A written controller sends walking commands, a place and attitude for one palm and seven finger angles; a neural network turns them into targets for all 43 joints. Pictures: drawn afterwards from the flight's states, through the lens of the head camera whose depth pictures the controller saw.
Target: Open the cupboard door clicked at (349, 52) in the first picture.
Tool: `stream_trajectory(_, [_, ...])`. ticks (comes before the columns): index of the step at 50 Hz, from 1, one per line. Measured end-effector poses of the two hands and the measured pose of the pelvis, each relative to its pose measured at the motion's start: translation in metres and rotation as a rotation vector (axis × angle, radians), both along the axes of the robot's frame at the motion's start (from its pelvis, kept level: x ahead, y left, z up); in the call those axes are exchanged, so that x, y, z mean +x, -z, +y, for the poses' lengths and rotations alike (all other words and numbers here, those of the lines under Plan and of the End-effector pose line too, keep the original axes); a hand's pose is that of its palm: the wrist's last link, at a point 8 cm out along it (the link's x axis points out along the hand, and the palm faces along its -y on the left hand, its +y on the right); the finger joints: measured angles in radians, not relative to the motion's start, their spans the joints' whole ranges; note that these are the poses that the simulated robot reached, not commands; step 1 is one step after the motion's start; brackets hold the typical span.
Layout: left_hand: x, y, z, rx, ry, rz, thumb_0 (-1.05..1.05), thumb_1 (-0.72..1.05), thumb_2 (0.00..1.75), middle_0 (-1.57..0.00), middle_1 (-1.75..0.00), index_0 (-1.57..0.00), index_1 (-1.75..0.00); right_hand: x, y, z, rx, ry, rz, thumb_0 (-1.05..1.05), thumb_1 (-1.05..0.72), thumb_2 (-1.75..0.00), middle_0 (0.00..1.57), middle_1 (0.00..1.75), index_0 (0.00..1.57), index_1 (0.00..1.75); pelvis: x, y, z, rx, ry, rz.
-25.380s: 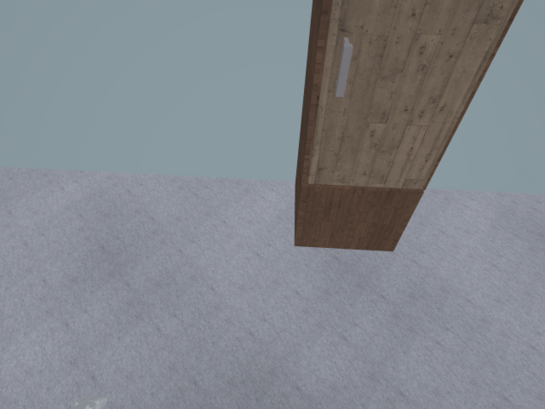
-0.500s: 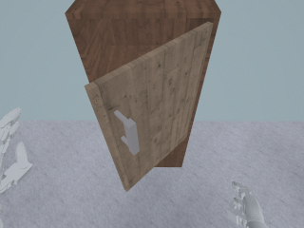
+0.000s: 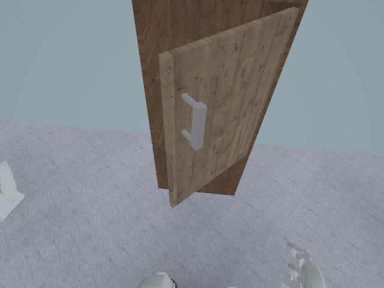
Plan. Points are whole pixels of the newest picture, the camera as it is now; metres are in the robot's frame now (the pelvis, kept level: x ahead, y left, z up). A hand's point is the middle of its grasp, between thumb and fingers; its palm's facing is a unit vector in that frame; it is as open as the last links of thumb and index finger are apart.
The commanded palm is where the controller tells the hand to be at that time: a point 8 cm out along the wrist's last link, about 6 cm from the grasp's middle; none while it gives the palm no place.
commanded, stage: step back with the hand held close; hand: left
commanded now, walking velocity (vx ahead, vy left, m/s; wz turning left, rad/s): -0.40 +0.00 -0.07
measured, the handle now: (192, 122) +0.43 +0.04 +0.11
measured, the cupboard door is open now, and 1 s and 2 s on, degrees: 44 44 44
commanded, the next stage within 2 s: stop stepping back and stand still in 0.14 s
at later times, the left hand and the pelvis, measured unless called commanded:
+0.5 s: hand out of the picture +0.06 +0.29 +0.19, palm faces +0.47 -0.78 -0.41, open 7.4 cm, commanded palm +0.02 +0.32 +0.19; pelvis -0.12 +0.02 +0.01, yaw +0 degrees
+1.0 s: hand out of the picture +0.04 +0.26 +0.19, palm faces +0.36 -0.77 -0.52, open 7.4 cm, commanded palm -0.01 +0.30 +0.19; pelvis -0.18 +0.01 +0.01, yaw -5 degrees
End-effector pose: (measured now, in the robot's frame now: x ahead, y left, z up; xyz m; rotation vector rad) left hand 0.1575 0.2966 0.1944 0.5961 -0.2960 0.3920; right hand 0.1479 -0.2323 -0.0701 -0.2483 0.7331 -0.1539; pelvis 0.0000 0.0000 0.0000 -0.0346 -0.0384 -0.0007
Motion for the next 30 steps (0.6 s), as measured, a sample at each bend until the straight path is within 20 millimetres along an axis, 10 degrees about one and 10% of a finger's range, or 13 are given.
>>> stream_trajectory(12, [-0.049,-0.013,0.020,0.015,0.037,-0.126,0.01,0.89,0.90,-0.21,-0.30,-0.22,-0.30,-0.042,0.000,0.019,-0.011,-0.005,-0.050,0.01,-0.90,-0.90,0.20,0.30,0.20,0.30,-0.059,0.008,0.016,-0.056,-0.018,-0.020])
stream_trajectory(23, [-0.139,-0.013,0.017,-0.027,0.021,-0.060,0.01,0.89,0.90,-0.21,-0.30,-0.22,-0.30,-0.097,-0.003,0.034,0.026,-0.093,-0.010,0.01,-0.90,-0.90,0.20,0.30,0.20,0.30,-0.120,-0.001,0.018,0.016,-0.002,0.040])
stream_trajectory(30, [-0.138,0.001,0.053,-0.120,-0.056,-0.063,0.01,0.89,0.90,-0.21,-0.30,-0.22,-0.30,-0.137,-0.015,0.034,-0.048,-0.027,-0.020,0.01,-0.90,-0.90,0.20,0.30,0.21,0.30,-0.137,-0.009,0.040,0.024,0.001,0.040])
